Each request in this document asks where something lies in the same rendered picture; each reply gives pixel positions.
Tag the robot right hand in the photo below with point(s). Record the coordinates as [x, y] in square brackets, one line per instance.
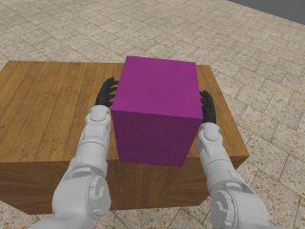
[208, 110]

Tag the robot left upper arm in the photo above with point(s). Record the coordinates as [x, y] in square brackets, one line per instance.
[78, 203]

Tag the pedestal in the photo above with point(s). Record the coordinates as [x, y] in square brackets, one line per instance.
[43, 109]

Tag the robot right upper arm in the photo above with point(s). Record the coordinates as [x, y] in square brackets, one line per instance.
[231, 209]

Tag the robot left forearm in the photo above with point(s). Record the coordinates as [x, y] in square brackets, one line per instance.
[93, 146]

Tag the robot right forearm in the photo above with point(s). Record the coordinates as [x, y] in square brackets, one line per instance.
[216, 164]

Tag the carton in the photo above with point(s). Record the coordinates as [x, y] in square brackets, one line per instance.
[156, 111]

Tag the robot left hand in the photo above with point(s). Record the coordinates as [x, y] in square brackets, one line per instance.
[104, 95]

